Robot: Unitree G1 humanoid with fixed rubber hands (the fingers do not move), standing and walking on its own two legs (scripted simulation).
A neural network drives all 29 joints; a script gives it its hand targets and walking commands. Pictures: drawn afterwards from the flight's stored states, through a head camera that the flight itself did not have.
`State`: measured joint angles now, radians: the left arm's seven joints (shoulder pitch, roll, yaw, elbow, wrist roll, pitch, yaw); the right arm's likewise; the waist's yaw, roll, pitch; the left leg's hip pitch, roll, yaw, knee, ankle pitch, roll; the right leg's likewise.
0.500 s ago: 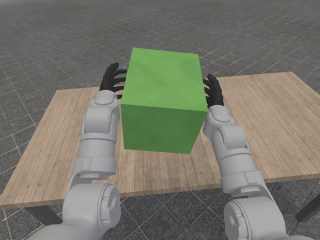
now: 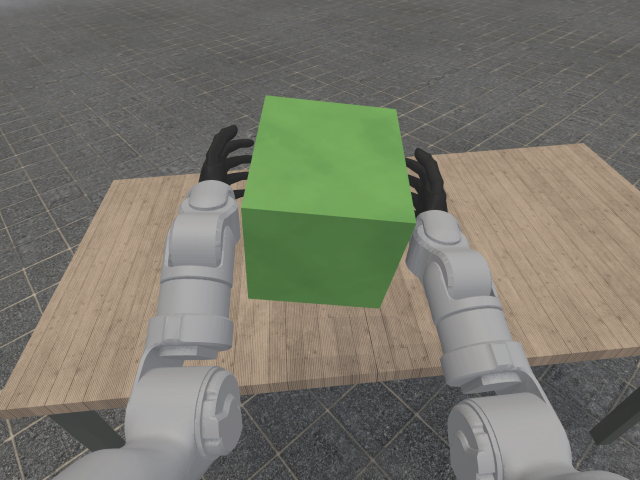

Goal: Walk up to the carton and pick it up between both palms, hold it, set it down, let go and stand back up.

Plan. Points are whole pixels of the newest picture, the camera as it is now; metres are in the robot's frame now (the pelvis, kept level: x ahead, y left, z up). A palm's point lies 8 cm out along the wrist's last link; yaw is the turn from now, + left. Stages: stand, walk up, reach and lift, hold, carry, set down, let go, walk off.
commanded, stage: hold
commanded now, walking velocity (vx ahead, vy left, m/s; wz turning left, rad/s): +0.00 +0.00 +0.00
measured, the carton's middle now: (323, 202) +0.39 +0.00 +0.18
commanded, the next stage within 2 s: set down in 0.78 s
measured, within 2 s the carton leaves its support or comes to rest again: neither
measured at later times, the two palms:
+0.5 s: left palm (217, 190) +0.39 +0.12 +0.21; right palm (427, 214) +0.37 -0.13 +0.17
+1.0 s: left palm (212, 192) +0.40 +0.13 +0.21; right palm (419, 205) +0.39 -0.12 +0.18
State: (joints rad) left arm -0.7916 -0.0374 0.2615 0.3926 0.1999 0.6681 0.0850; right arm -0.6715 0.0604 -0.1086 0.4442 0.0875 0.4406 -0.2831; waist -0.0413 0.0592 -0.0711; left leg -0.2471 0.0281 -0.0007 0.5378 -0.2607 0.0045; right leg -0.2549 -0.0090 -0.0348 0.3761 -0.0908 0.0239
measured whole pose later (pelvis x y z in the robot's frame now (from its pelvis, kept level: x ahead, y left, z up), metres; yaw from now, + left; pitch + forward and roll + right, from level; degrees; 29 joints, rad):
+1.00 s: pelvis +0.00 +0.00 +0.00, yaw +0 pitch -1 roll -2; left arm -0.79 -0.05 0.34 0.45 0.21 0.56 0.07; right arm -0.75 0.06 -0.11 0.61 0.08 0.31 -0.27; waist -0.04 0.06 -0.07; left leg -0.24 0.03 0.00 0.52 -0.26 0.00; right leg -0.25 -0.01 -0.03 0.37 -0.09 0.02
